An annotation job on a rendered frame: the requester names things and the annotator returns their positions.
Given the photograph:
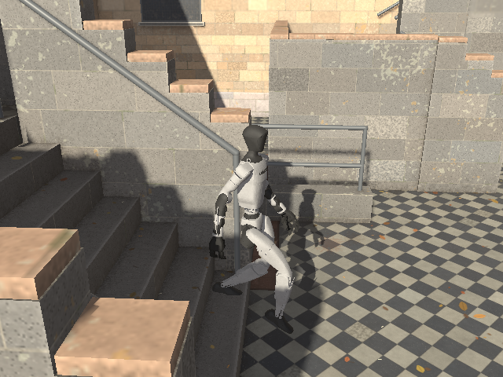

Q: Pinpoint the left robot hand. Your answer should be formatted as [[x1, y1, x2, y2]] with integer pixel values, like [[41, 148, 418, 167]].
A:
[[281, 209, 299, 235]]

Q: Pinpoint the right robot forearm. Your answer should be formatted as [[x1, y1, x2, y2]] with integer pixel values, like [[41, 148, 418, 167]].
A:
[[212, 193, 228, 237]]

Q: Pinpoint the left robot forearm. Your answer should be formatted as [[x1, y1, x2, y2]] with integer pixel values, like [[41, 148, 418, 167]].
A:
[[264, 185, 286, 214]]

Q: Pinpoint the left robot upper arm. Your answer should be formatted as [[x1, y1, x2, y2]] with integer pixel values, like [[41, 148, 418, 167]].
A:
[[259, 153, 269, 188]]

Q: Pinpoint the right robot hand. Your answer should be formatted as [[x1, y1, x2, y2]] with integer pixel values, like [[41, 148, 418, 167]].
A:
[[209, 236, 226, 259]]

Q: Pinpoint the robot right shin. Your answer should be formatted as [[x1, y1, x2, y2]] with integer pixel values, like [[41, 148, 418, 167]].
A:
[[274, 273, 295, 319]]

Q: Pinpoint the robot left thigh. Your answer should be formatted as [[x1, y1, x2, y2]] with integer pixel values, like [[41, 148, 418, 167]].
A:
[[253, 215, 275, 274]]

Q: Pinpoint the right robot upper arm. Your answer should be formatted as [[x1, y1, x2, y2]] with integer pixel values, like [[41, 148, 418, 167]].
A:
[[218, 163, 254, 204]]

